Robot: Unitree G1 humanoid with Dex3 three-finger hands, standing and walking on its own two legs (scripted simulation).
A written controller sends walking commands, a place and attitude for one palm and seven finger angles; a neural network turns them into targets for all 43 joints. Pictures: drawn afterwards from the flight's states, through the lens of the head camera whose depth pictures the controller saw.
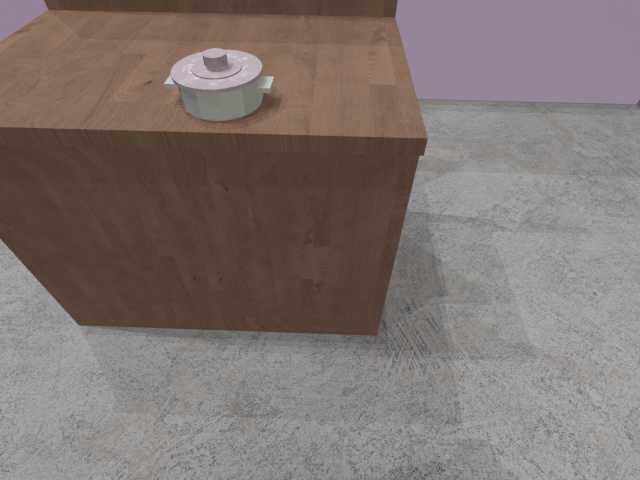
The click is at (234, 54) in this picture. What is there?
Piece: lid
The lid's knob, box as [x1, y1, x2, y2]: [202, 48, 227, 67]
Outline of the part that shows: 202,53 204,64 206,66 219,67 227,63 226,54 223,49 212,48 207,49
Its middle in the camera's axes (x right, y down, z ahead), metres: -0.21 -0.36 +0.76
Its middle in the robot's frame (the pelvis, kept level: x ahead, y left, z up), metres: +0.82 +0.25 +0.15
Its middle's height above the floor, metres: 0.93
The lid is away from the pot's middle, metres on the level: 0.00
